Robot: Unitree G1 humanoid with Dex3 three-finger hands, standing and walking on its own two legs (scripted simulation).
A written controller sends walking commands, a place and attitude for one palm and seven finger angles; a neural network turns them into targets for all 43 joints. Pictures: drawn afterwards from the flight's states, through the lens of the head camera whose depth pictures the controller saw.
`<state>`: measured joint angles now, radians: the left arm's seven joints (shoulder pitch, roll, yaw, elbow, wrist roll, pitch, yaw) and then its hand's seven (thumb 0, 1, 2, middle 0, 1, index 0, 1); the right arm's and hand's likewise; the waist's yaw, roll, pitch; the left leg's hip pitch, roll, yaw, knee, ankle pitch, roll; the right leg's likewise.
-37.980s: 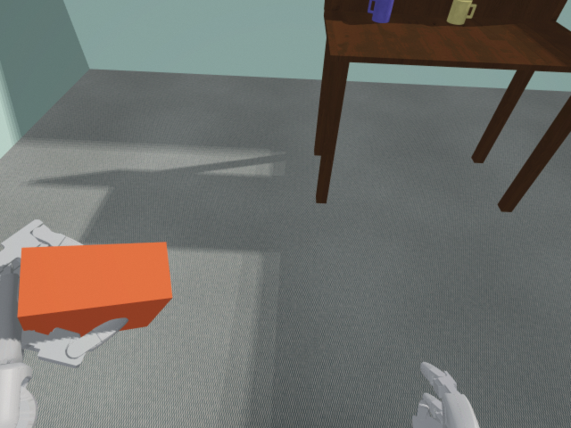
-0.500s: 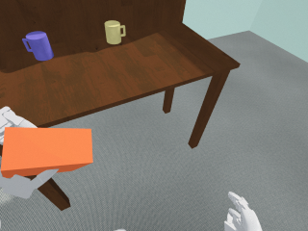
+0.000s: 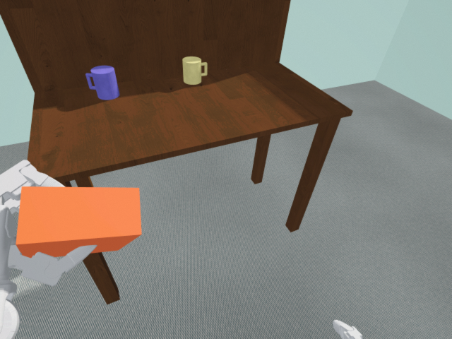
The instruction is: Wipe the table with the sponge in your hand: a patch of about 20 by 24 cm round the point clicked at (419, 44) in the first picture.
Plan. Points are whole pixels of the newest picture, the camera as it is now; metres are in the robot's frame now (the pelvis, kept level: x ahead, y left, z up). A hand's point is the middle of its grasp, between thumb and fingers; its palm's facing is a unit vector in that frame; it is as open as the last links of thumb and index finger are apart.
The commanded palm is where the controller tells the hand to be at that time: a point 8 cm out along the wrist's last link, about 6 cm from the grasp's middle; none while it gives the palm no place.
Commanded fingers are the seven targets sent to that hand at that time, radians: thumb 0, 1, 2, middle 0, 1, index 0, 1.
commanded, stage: stop stepping back and stand still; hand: left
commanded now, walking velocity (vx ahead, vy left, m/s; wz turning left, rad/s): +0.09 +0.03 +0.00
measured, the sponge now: (96, 224) +0.22 +0.20 +0.17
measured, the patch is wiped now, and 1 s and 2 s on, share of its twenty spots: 1.00 1.00 1.00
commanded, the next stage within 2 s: stand and wait in 0.42 s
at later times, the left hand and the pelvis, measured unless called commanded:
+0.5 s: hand (15, 224) +0.19 +0.28 +0.20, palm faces +0.49 -0.81 -0.33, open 9.6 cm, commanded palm +0.14 +0.31 +0.21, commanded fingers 0.00 0.10 1.30 -1.20 -1.60 -1.20 -1.60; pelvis -0.01 +0.03 +0.00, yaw +2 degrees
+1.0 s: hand (16, 212) +0.21 +0.29 +0.19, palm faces +0.44 -0.82 -0.37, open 9.6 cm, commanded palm +0.16 +0.33 +0.21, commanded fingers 0.00 0.10 1.30 -1.20 -1.60 -1.20 -1.60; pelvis +0.01 +0.05 +0.01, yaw +2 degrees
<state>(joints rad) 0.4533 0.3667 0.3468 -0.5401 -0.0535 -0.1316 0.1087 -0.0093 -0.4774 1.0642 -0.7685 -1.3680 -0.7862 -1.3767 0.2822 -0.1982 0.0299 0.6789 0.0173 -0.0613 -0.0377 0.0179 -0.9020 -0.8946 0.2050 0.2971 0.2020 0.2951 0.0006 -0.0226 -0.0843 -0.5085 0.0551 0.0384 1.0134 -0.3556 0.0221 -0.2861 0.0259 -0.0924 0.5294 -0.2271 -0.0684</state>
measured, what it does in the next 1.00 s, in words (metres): steps on the spot: left foot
